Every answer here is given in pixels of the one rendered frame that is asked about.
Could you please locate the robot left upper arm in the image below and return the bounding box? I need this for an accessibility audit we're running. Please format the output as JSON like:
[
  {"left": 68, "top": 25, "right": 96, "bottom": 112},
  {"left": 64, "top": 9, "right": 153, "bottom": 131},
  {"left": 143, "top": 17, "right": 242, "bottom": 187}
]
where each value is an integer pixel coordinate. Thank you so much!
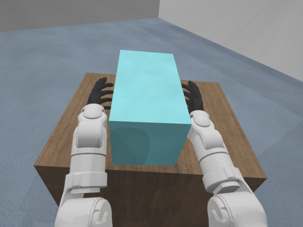
[{"left": 55, "top": 197, "right": 113, "bottom": 227}]

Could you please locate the carton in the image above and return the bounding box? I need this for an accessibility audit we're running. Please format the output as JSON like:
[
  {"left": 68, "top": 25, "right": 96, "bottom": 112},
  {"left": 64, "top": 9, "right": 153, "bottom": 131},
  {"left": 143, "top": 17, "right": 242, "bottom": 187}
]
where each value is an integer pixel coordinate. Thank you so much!
[{"left": 109, "top": 50, "right": 192, "bottom": 166}]

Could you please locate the pedestal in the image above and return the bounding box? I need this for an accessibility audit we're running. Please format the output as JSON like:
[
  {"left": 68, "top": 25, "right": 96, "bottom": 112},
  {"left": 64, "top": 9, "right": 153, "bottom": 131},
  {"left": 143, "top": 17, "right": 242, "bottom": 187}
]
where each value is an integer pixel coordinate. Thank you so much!
[{"left": 34, "top": 72, "right": 267, "bottom": 227}]

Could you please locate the robot right upper arm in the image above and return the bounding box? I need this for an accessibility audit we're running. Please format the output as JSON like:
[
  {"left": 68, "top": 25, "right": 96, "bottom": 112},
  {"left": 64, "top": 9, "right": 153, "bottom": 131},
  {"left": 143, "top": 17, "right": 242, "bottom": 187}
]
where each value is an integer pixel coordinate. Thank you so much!
[{"left": 207, "top": 191, "right": 267, "bottom": 227}]

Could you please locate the robot left forearm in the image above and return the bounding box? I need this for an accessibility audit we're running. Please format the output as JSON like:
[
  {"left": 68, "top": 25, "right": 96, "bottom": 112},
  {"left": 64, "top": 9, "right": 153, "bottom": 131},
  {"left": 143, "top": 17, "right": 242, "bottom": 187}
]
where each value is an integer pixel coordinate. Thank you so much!
[{"left": 54, "top": 104, "right": 107, "bottom": 226}]

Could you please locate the robot right forearm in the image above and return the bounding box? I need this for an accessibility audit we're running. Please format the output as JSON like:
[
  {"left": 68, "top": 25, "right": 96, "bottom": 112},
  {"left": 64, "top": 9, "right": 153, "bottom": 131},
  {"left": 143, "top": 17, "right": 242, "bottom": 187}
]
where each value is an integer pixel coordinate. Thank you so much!
[{"left": 187, "top": 110, "right": 267, "bottom": 220}]

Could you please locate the robot right hand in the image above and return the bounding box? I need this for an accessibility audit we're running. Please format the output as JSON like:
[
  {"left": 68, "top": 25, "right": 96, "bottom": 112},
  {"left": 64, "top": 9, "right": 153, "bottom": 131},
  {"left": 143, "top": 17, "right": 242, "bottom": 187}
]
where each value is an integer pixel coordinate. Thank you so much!
[{"left": 181, "top": 80, "right": 204, "bottom": 114}]

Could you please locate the robot left hand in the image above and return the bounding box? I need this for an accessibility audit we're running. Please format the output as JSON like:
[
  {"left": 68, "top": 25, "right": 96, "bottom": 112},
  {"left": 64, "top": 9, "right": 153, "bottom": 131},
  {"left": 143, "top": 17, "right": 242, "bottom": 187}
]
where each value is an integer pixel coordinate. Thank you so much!
[{"left": 87, "top": 77, "right": 114, "bottom": 110}]

